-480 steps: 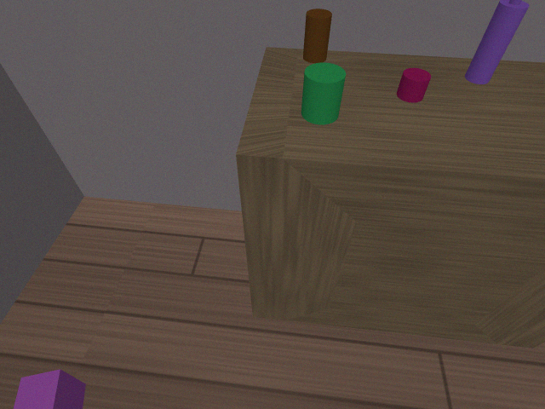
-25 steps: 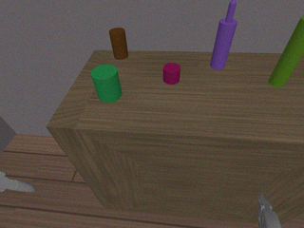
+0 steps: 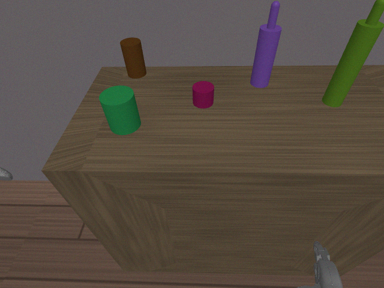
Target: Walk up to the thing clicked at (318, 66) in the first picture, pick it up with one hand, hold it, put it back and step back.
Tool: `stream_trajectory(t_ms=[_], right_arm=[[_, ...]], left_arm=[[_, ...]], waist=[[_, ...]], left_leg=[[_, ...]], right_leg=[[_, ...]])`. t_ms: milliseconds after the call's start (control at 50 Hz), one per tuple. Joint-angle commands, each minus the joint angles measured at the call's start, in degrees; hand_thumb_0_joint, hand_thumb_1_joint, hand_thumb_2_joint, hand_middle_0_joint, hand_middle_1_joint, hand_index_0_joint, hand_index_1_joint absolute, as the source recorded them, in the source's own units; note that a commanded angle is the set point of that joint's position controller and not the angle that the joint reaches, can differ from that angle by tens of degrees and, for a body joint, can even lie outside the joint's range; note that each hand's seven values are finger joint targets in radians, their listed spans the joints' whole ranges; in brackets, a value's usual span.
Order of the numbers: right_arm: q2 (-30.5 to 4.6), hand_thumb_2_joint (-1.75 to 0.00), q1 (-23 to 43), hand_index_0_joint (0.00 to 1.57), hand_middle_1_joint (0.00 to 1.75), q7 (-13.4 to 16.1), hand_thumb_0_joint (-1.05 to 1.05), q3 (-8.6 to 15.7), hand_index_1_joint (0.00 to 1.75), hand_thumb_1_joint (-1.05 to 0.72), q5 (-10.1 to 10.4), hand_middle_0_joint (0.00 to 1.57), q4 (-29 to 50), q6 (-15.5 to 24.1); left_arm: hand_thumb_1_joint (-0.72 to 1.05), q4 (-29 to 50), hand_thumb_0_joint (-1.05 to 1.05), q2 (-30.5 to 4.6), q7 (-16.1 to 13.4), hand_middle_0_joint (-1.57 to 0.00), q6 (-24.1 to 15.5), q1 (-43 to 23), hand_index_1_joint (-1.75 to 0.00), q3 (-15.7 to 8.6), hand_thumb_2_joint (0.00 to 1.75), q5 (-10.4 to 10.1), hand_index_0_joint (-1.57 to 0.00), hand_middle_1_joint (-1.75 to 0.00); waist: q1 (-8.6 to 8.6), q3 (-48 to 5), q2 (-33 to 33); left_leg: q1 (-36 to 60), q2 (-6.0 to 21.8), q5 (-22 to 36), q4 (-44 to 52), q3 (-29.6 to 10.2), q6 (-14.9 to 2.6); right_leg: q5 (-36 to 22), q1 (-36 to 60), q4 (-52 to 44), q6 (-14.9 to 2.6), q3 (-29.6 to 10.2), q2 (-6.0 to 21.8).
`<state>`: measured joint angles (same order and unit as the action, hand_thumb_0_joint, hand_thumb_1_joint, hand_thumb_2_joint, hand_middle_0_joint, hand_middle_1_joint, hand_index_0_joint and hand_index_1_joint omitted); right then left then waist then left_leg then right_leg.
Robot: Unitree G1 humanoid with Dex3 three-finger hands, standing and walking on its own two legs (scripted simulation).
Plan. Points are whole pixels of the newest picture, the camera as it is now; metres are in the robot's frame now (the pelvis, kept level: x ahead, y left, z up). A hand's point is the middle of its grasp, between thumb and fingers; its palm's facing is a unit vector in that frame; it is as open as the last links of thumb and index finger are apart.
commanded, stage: go down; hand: left
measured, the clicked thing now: (121, 110) +0.53 +0.20 +0.09
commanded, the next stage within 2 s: none
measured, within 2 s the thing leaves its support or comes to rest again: neither
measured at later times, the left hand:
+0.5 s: hand out of the picture +0.32 +0.36 +0.23, palm faces +0.29 -0.94 -0.16, open 17.6 cm
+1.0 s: hand out of the picture +0.38 +0.38 +0.23, palm faces +0.21 -0.98 -0.05, open 17.7 cm
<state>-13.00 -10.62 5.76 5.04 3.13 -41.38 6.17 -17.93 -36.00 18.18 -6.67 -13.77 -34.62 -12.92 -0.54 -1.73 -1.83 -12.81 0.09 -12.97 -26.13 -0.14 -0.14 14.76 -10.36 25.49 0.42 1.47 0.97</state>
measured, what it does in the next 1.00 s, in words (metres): stands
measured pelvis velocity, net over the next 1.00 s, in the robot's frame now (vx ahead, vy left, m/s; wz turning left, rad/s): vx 0.01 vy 0.01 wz -0.01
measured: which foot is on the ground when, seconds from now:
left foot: down 0.00-1.00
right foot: down 0.00-1.00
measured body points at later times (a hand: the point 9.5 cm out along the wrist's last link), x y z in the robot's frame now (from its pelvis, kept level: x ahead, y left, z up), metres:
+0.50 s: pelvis +0.00 +0.01 +0.00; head -0.01 +0.00 +0.45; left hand +0.30 +0.41 +0.24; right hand +0.16 -0.26 -0.09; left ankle +0.01 +0.12 -0.74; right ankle -0.01 -0.12 -0.74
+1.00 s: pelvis +0.01 +0.01 +0.00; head +0.02 +0.01 +0.45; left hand +0.36 +0.43 +0.24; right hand +0.16 -0.26 -0.09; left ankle +0.01 +0.12 -0.74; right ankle -0.01 -0.12 -0.74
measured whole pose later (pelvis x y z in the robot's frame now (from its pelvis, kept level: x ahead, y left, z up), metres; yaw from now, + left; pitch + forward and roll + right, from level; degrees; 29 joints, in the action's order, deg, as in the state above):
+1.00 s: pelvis +0.01 +0.01 +0.00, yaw -1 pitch +6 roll -1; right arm -14.0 -10.2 9.6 -0.9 1.5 -44.0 12.8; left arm -55.4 -49.2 30.8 2.4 -40.5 -32.7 -9.6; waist 1.8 -5.8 -0.7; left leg -20.2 0.5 -13.3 -27.6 0.2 -0.6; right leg 13.7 -17.0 24.8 0.8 1.1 0.6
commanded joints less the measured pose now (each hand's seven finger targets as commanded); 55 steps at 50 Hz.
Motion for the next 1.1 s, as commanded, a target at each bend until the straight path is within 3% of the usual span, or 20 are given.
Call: stream_trajectory(t_ms=[0, 20, 40, 80, 100, 180, 200, 280, 340, 420, 480, 520, 560, 580, 640, 680, 720, 980, 1000, 1080], right_arm=[[-8.8, -0.05, 6.9, 0.05, 0.05, 0.8, 0.0, 2.0, 0.05, 0.53, -0.7, 0.05, 11.5, 4.1], [-9.8, -0.05, 5.8, 0.05, 0.05, 0.8, 0.0, 2.9, 0.05, 0.53, -0.8, 0.05, 10.3, 4.0], [-7.8, -0.05, 4.3, 0.05, 0.05, 0.6, 0.0, 1.3, 0.05, 0.54, -0.9, 0.05, 9.7, 3.9], [-9.0, -0.05, 3.1, 0.05, 0.05, 0.4, 0.0, 3.4, 0.05, 0.53, -1.1, 0.05, 7.9, 4.0], [-10.6, -0.05, 4.9, 0.05, 0.05, 0.6, 0.0, 4.2, 0.05, 0.53, -1.1, 0.05, 10.7, 4.5], [-8.8, -0.05, 3.1, 0.05, 0.05, 0.3, 0.0, 3.5, 0.05, 0.53, -1.1, 0.05, 6.8, 4.7], [-10.8, -0.05, 4.7, 0.05, 0.05, 0.6, 0.0, 5.0, 0.05, 0.53, -1.2, 0.05, 8.2, 5.1], [-7.5, -0.05, 5.8, 0.05, 0.05, 0.6, 0.0, 1.9, 0.05, 0.54, -1.2, 0.05, 4.5, 5.4], [-9.0, -0.05, 9.9, 0.05, 0.05, 1.4, 0.0, 1.6, 0.05, 0.54, -1.1, 0.05, 6.0, 6.3], [-9.4, -0.05, 6.7, 0.05, 0.05, 2.5, 0.0, 1.1, 0.05, 0.54, -1.3, 0.05, 2.9, 6.9], [-10.5, -0.05, 5.5, 0.05, 0.05, 2.9, 0.0, 1.1, 0.05, 0.55, -1.4, 0.05, 3.9, 7.7], [-6.9, -0.05, 4.3, 0.05, 0.05, 2.6, 0.0, -2.1, 0.05, 0.55, -1.4, 0.05, 2.9, 7.7], [-8.6, -0.05, 4.5, 0.05, 0.05, 2.9, 0.0, -1.3, 0.05, 0.55, -1.5, 0.05, 3.9, 8.4], [-7.7, -0.05, 6.5, 0.05, 0.05, 2.9, 0.0, -3.0, 0.05, 0.55, -1.6, 0.05, 6.5, 8.8], [-7.0, -0.05, 5.4, 0.05, 0.05, 3.1, 0.0, -3.3, 0.05, 0.55, -1.7, 0.05, 3.9, 8.8], [-9.4, -0.05, 7.7, 0.05, 0.05, 3.6, 0.0, -2.4, 0.05, 0.55, -1.8, 0.05, 7.7, 9.7], [-8.6, -0.05, 7.0, 0.05, 0.05, 3.8, 0.0, -2.7, 0.05, 0.55, -1.7, 0.05, 6.5, 9.4], [-6.9, -0.05, 5.3, 0.05, 0.05, 4.5, 0.0, -4.9, 0.05, 0.55, -1.8, 0.05, 5.2, 9.4], [-8.8, -0.05, 4.5, 0.05, 0.05, 4.9, 0.0, -3.0, 0.05, 0.55, -1.9, 0.05, 5.2, 9.3], [-8.8, -0.05, 4.6, 0.05, 0.05, 4.8, 0.0, -3.4, 0.05, 0.54, -1.9, 0.05, 4.9, 9.3]], left_arm=[[-0.54, 9.0, 0.0, -16.9, 1.9, -0.04, -0.9, -15.0, -0.03, -2.8, 0.08, 0.0, -0.03, -0.02], [-0.56, 10.0, 0.0, -19.8, 1.9, -0.04, -1.1, -16.4, -0.03, -5.0, 0.07, 0.1, -0.03, -0.02], [-0.53, 9.3, 0.0, -19.0, 2.0, -0.04, -0.7, -16.4, -0.03, -4.1, 0.09, 0.5, -0.03, -0.02], [-0.53, 12.0, 0.0, -18.0, 2.0, -0.04, -1.0, -19.3, -0.03, -3.3, 0.08, 0.4, -0.03, -0.02], [-0.53, 10.9, 0.0, -20.6, 1.8, -0.04, -0.9, -19.6, -0.03, -5.9, 0.09, 0.2, -0.03, -0.02], [-0.52, 11.4, 0.0, -20.2, 1.4, -0.03, -0.6, -22.3, -0.04, -5.1, 0.09, 0.5, -0.03, -0.02], [-0.52, 11.5, 0.0, -21.3, 1.2, -0.04, -0.4, -22.5, -0.03, -5.9, 0.08, 0.5, -0.03, -0.02], [-0.54, 6.2, 0.0, -18.9, 2.3, -0.04, 1.5, -24.0, -0.03, -2.4, 0.08, 0.7, -0.04, -0.02], [-0.56, 3.3, 0.0, -23.1, 3.7, -0.04, 2.5, -30.3, -0.03, -3.6, 0.08, 0.2, -0.03, -0.01], [-0.58, -3.7, 0.0, -25.0, 5.7, -0.04, 3.9, -34.5, -0.03, -2.4, 0.07, 0.7, -0.04, -0.02], [-0.58, -8.4, 0.0, -26.7, 7.4, -0.04, 4.4, -36.7, -0.04, -2.4, 0.08, 0.7, -0.04, -0.03], [-0.59, -11.2, 0.0, -26.7, 8.5, -0.04, 4.9, -38.6, -0.03, -1.3, 0.08, 0.8, -0.04, -0.03], [-0.6, -13.8, 0.0, -28.2, 8.9, -0.03, 4.9, -39.5, -0.04, -1.6, 0.09, 0.8, -0.03, -0.03], [-0.61, -13.1, 0.0, -30.3, 9.0, -0.04, 4.8, -41.1, -0.04, -3.1, 0.07, 0.8, -0.04, -0.03], [-0.59, -17.9, 0.0, -29.1, 9.7, -0.03, 5.1, -42.9, -0.05, -0.9, 0.1, 1.1, -0.03, -0.04], [-0.59, -18.4, 0.0, -33.3, 9.7, -0.03, 4.7, -44.9, -0.04, -3.1, 0.09, 1.3, -0.03, -0.02], [-0.6, -19.9, 0.0, -32.9, 10.0, -0.03, 4.9, -47.1, -0.04, -1.4, 0.09, 1.8, -0.03, -0.03], [-0.6, -25.1, 0.0, -34.6, 12.9, -0.03, 5.9, -47.9, -0.04, -0.8, 0.09, 1.9, -0.02, -0.03], [-0.61, -24.7, 0.0, -35.6, 12.8, -0.04, 6.0, -48.7, -0.04, -1.3, 0.08, 1.8, -0.03, -0.03], [-0.61, -24.0, 0.0, -35.6, 13.3, -0.03, 6.6, -48.4, -0.04, -2.0, 0.08, 1.6, -0.03, -0.03]], waist=[[-1.18, -12.8, -3.6], [-1.63, -14.5, -4.7], [-1.65, -13.9, -4.8], [-1.39, -11.7, -5.5], [-1.34, -13.3, -3.9], [-0.91, -11.3, -6.4], [-0.97, -11.8, -5.9], [-0.53, -10.5, -4.5], [0.14, -12.0, -4.8], [1.39, -13.7, -4.9], [1.54, -15.0, -4.7], [1.43, -14.5, -4.9], [1.24, -13.7, -4.4], [0.34, -15.9, -5.7], [0.68, -13.3, -4.7], [0.48, -16.6, -4.0], [1.08, -15.3, -4.5], [1.34, -20.3, -7.2], [2.02, -20.0, -7.3], [1.78, -21.6, -9.0]], left_leg=[[6.4, -0.6, 16.5, 2.3, 0.5, -0.53], [6.8, -0.5, 17.8, 2.0, 0.5, -0.32], [6.7, -0.4, 18.8, 2.0, 0.5, -0.2], [6.3, 0.1, 17.1, 2.4, 0.2, 0.23], [6.5, 0.2, 17.4, 2.1, 0.1, 0.12], [6.0, 0.4, 15.5, 2.5, -0.1, 0.25], [5.9, 0.4, 15.4, 2.5, -0.1, 0.21], [4.4, -0.3, 14.4, 2.0, 0.5, -0.57], [5.0, -0.5, 11.3, 2.3, 0.4, -0.82], [6.3, -0.3, 9.5, 2.8, -0.4, -0.93], [7.1, 0.2, 10.5, 2.9, -1.1, -0.54], [6.0, -0.5, 10.1, 2.5, -0.4, -0.85], [5.0, -0.5, 8.8, 2.7, -0.5, -0.79], [5.6, -0.5, 9.8, 2.6, -0.4, -0.7], [3.8, -0.6, 8.4, 2.7, -0.3, -0.84], [4.1, -0.9, 8.7, 2.2, -0.2, -1.07], [3.4, -1.2, 7.9, 1.9, 0.2, -1.31], [6.2, -0.5, 16.8, 0.0, -0.4, -0.98], [6.3, -0.5, 16.5, 0.1, -0.3, -1.0], [8.1, 0.3, 21.9, -0.6, -0.9, -0.28]], right_leg=[[-15.2, 1.9, -2.2, -1.27, 1.1, -0.8], [-15.9, 2.1, -2.1, -1.35, 1.2, -0.8], [-16.7, 2.1, -2.0, -1.36, 1.3, -0.9], [-14.2, 0.1, -1.9, -1.65, 1.5, -1.4], [-14.6, 0.9, -2.1, -1.39, 1.5, -1.3], [-13.0, -0.7, -2.2, -1.51, 1.3, -1.3], [-13.2, -0.4, -2.2, -1.43, 1.3, -1.3], [-13.2, -1.0, -2.7, -1.21, 0.9, -0.8], [-11.1, -1.6, -3.2, -1.04, 0.8, -0.7], [-9.7, -3.8, -3.2, -1.12, 1.1, -1.1], [-10.3, -4.5, -3.0, -1.18, 1.5, -1.4], [-10.0, -5.0, -3.7, -0.98, 1.1, -1.0], [-8.7, -5.7, -3.9, -1.13, 1.1, -1.1], [-9.7, -4.4, -3.8, -1.12, 1.2, -1.1], [-8.3, -6.2, -4.0, -1.3, 1.0, -1.2], [-8.6, -4.8, -4.3, -1.11, 0.8, -0.9], [-8.2, -5.5, -4.5, -1.01, 0.3, -0.7], [-14.4, -6.2, -3.2, -1.39, 1.0, -1.4], [-14.4, -6.7, -3.3, -1.35, 0.9, -1.4], [-16.3, -7.4, -2.9, -1.77, 1.2, -1.8]])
